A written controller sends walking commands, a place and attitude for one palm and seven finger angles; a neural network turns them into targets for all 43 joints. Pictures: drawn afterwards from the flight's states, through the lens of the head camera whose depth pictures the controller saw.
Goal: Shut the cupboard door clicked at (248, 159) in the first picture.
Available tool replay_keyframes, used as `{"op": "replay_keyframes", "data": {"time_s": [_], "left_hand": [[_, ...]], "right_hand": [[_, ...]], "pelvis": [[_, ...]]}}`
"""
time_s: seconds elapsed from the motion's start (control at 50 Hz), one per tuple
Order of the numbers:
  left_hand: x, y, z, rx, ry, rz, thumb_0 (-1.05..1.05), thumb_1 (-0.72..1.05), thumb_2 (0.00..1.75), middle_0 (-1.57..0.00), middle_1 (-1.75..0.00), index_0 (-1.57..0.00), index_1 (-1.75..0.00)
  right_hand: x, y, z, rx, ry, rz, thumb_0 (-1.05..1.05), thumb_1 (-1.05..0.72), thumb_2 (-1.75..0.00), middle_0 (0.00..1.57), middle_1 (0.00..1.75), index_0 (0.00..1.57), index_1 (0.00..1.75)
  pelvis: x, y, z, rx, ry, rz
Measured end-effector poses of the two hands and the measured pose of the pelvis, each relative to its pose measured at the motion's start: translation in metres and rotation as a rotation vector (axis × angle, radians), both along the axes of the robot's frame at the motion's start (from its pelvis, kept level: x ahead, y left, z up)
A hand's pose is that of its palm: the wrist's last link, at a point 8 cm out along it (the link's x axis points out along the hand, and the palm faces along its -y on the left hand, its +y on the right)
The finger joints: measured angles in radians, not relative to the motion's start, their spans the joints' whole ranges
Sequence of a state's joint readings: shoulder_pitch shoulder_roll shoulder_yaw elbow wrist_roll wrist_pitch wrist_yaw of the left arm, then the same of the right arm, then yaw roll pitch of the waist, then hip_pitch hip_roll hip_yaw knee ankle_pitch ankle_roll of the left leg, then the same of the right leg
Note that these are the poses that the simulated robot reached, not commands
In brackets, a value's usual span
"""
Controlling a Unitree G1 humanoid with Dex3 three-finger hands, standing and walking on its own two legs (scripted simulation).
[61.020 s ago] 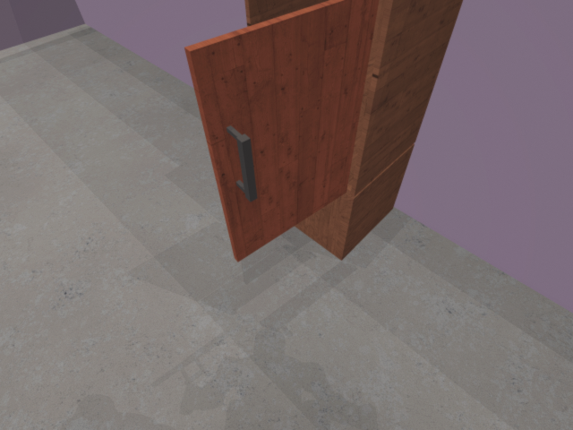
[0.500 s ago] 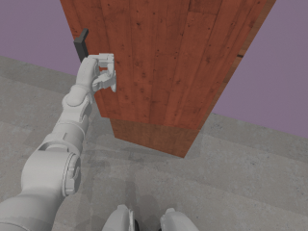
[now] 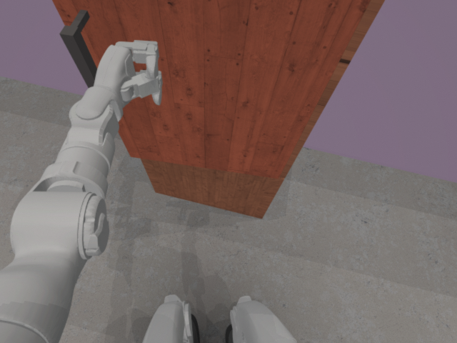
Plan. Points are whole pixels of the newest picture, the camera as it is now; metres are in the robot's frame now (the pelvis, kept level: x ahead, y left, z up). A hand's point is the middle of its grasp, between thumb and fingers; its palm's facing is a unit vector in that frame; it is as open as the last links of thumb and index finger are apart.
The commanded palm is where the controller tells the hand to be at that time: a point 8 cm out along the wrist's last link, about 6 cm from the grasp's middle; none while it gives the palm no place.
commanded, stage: push the door shut along its arc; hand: left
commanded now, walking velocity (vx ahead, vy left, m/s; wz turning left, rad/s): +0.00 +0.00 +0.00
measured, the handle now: (95, 66) +0.57 +0.16 +0.10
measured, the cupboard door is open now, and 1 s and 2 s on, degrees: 6 0 0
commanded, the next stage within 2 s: pull the fist back off the door in 0.32 s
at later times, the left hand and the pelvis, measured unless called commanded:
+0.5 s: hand (172, 68) +0.55 +0.03 +0.11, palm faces -0.33 -0.94 +0.04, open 3.1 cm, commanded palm +0.55 +0.06 +0.11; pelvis +0.00 +0.00 -0.02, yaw +0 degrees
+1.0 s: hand (172, 82) +0.52 +0.03 +0.11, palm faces +0.02 -1.00 -0.03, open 3.1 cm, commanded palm +0.47 +0.07 +0.11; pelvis +0.01 -0.01 +0.02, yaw -1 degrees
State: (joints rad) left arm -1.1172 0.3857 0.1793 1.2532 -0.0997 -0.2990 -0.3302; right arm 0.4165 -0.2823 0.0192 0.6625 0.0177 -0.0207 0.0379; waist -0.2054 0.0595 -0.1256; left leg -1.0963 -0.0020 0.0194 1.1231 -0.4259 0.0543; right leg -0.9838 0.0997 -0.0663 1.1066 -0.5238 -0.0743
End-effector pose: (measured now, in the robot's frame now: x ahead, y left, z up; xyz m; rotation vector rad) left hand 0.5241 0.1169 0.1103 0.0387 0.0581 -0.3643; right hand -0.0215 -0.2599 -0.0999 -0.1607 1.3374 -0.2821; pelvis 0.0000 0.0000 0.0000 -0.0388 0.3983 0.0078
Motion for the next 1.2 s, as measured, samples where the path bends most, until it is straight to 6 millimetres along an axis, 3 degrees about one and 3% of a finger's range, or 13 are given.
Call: {"op": "replay_keyframes", "data": {"time_s": [0.28, 0.44, 0.56, 0.64, 0.76, 0.9, 1.04, 1.2], "left_hand": [[0.014, -0.019, 0.005, -0.007, 0.017, -0.067, 0.04, 0.95, 0.95, -1.3, -1.5, -1.3, -1.5], [0.024, -0.03, 0.007, 0.011, 0.005, -0.102, 0.04, 0.96, 0.98, -1.29, -1.5, -1.3, -1.5], [0.016, -0.027, -0.003, -0.107, 0.042, 0.229, 0.0, 0.74, 0.93, -1.3, -1.5, -1.3, -1.5], [0.006, -0.034, -0.001, -0.059, -0.038, 0.419, 0.0, 0.72, 0.9, -1.29, -1.5, -1.3, -1.5], [-0.003, -0.052, 0.0, 0.023, -0.064, 0.378, 0.01, 0.82, 0.9, -1.29, -1.5, -1.3, -1.5], [-0.015, -0.04, 0.003, -0.034, -0.056, 0.41, 0.02, 0.87, 0.9, -1.3, -1.49, -1.3, -1.5], [-0.038, -0.029, -0.001, -0.02, -0.073, 0.384, 0.02, 0.89, 0.9, -1.3, -1.5, -1.3, -1.5], [-0.071, -0.036, -0.007, -0.039, -0.098, 0.361, 0.02, 0.9, 0.9, -1.3, -1.5, -1.3, -1.5]], "right_hand": [[0.019, -0.014, -0.006, -0.052, -0.027, 0.04, 0.0, -0.9, -0.9, 0.2, 0.3, 0.2, 0.3], [0.01, -0.01, -0.013, -0.06, -0.011, 0.033, 0.0, -0.9, -0.9, 0.2, 0.3, 0.2, 0.3], [-0.003, 0.006, -0.015, 0.018, 0.018, 0.065, 0.0, -0.9, -0.9, 0.2, 0.3, 0.2, 0.3], [-0.013, 0.017, -0.015, 0.076, 0.024, 0.074, 0.0, -0.9, -0.9, 0.2, 0.3, 0.2, 0.3], [-0.033, 0.026, -0.01, 0.118, 0.055, 0.004, 0.0, -0.9, -0.9, 0.2, 0.3, 0.2, 0.3], [-0.042, 0.022, 0.007, 0.119, 0.068, -0.026, 0.0, -0.9, -0.9, 0.2, 0.3, 0.2, 0.3], [-0.016, 0.007, 0.013, 0.108, 0.06, 0.008, 0.0, -0.9, -0.9, 0.2, 0.3, 0.2, 0.3], [0.055, -0.008, 0.014, 0.069, -0.091, 0.082, 0.0, -0.9, -0.9, 0.19, 0.3, 0.2, 0.3]], "pelvis": [[0.0, -0.003, -0.008, -0.003, 0.029, 0.012], [-0.002, -0.001, -0.017, -0.008, 0.054, 0.012], [-0.004, 0.0, -0.016, -0.013, 0.059, 0.014], [-0.006, 0.0, -0.015, -0.012, 0.06, 0.012], [-0.007, -0.002, -0.006, -0.002, 0.032, -0.001], [0.002, -0.004, 0.011, 0.016, -0.01, -0.022], [0.011, -0.006, 0.02, 0.023, -0.045, -0.014], [0.017, -0.007, 0.024, 0.027, -0.081, -0.004]]}}
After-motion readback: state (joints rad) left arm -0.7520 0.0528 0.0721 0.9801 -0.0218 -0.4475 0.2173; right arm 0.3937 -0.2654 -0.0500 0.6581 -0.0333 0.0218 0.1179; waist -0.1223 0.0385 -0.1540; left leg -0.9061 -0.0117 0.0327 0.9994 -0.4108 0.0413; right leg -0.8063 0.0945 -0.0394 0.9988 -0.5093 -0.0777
